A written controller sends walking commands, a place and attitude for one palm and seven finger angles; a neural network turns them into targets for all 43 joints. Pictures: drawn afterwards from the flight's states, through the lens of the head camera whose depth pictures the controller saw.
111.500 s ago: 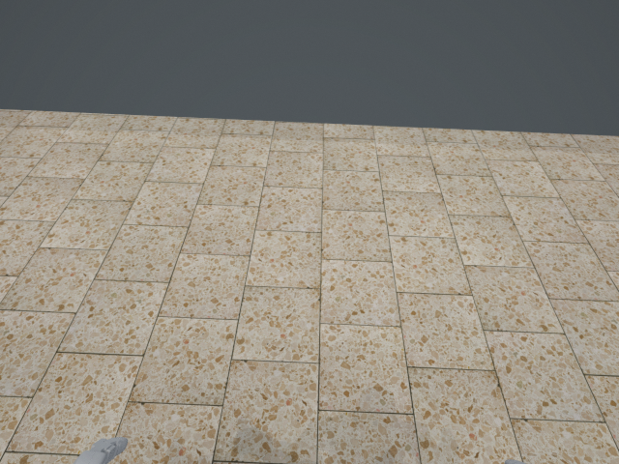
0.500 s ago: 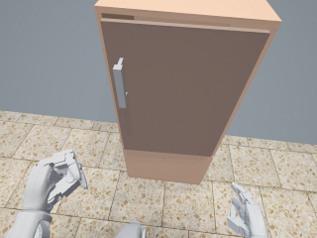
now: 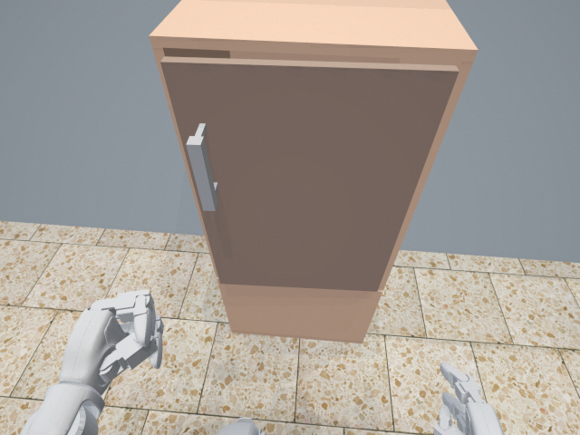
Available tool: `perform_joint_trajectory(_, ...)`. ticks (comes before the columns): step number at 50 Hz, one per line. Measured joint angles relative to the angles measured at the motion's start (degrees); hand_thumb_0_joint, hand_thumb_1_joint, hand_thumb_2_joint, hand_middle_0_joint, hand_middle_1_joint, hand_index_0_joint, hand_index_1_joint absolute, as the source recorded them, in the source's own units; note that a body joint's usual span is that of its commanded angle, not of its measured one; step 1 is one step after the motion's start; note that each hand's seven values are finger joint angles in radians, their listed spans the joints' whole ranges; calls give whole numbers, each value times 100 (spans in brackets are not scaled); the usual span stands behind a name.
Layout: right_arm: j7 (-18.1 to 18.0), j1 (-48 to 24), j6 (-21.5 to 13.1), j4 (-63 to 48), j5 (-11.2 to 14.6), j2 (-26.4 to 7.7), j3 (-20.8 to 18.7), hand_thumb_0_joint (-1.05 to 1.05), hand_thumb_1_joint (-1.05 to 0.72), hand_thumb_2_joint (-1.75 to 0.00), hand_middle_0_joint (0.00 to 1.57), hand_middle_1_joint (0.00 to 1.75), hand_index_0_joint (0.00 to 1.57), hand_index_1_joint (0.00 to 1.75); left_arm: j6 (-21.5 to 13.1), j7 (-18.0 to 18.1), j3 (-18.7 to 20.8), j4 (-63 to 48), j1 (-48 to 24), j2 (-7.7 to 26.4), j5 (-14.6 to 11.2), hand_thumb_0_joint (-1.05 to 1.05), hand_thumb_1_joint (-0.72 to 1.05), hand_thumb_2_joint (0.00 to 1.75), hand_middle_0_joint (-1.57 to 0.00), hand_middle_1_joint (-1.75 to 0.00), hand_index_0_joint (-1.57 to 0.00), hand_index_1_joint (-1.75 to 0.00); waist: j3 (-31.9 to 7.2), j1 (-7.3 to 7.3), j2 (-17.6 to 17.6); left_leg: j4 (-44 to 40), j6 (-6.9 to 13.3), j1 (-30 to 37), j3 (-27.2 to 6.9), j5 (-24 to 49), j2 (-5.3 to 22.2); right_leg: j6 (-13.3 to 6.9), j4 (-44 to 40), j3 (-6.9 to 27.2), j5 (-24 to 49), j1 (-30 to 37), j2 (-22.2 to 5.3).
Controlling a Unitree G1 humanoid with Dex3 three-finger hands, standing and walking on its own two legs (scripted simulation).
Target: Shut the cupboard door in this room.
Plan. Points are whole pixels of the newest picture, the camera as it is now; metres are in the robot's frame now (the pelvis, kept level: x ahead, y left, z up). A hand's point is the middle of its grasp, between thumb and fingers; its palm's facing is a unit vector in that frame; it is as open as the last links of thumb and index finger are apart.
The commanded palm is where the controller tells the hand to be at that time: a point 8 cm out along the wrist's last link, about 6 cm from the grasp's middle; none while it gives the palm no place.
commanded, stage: raise the hand and make a fist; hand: left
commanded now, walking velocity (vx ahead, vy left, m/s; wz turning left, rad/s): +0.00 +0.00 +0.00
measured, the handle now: (206, 168) +0.51 +0.17 +0.09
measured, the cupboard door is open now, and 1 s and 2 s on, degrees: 2 2 1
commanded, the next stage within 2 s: bring the fist close to the handle in 0.16 s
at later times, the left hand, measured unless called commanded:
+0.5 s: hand (169, 291) +0.27 +0.17 +0.09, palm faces +0.00 -1.00 -0.05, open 3.1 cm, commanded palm +0.25 +0.22 +0.09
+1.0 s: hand (207, 242) +0.36 +0.14 +0.08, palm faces -0.03 -1.00 -0.03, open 3.1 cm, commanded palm +0.35 +0.20 +0.09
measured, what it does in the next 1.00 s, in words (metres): stands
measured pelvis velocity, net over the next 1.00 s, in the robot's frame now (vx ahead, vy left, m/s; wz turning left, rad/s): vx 0.01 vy -0.01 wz -0.01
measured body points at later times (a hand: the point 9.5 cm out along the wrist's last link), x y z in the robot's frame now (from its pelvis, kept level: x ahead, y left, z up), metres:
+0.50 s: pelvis +0.01 -0.01 +0.00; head +0.04 -0.02 +0.45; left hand +0.27 +0.22 +0.10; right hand +0.19 -0.25 -0.08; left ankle +0.09 +0.11 -0.69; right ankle -0.03 -0.12 -0.69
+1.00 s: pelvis +0.01 -0.01 +0.00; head +0.04 -0.02 +0.45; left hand +0.36 +0.20 +0.08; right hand +0.15 -0.27 -0.10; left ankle +0.09 +0.11 -0.69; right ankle -0.03 -0.12 -0.69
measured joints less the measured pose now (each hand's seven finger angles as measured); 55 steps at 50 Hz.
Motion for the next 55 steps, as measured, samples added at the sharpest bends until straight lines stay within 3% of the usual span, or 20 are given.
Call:
perform_joint_trajectory(7,70,-83,-71,71,-47,25,-40,1,-90,-90,20,30,21,30,-592,222,211,-182,-136,-11,6,2,90,90,-130,-150,-130,-150,34,44,-36,100,-57,-69,-53,-80,12,-60,100,-46,-100,-51,22)
perform_joint_trajectory(15,51,-156,59,-7,-8,68,-23,1,-90,-90,20,30,21,30,-151,-95,31,29,-60,-65,-21,2,90,90,-130,-150,-130,-150,-43,71,55,-3,-66,0,-3,-105,-6,-53,30,2,-128,-14,-3)
perform_joint_trajectory(24,55,-277,44,126,-53,58,-9,1,-90,-90,20,30,21,30,-493,106,143,356,-955,-107,40,2,90,90,-130,-150,-130,-150,36,97,2,130,-105,-145,-69,-161,-14,-100,174,-61,-219,-135,1)
perform_joint_trajectory(32,54,-225,273,148,-39,52,-20,1,-90,-90,20,30,21,30,-4,77,0,985,-1496,-96,167,2,90,90,-130,-150,-130,-150,-36,-3,-23,-69,-100,-10,68,-117,1,-85,60,77,-164,-98,-8)
perform_joint_trajectory(41,124,-163,355,309,-43,1,-108,1,-90,-90,20,30,21,30,-358,399,108,1540,-2270,-145,274,2,90,90,-130,-150,-130,-150,-3,-24,-38,-102,-106,-14,70,-80,12,-96,39,82,-130,-110,4)
perform_joint_trajectory(49,97,-227,544,438,-35,9,-77,1,-90,-90,20,30,21,30,-163,457,15,2679,-3234,-130,430,2,90,90,-130,-150,-130,-150,65,-124,-79,-172,-98,-77,95,13,16,-92,35,107,-62,-218,4)
perform_joint_trajectory(55,138,-144,589,544,-73,33,-115,1,-90,-90,20,30,21,30,-482,668,204,3229,-3963,-42,508,2,90,90,-130,-150,-130,-150,50,-186,-82,-146,-105,-187,101,22,52,-101,45,121,-32,-330,38)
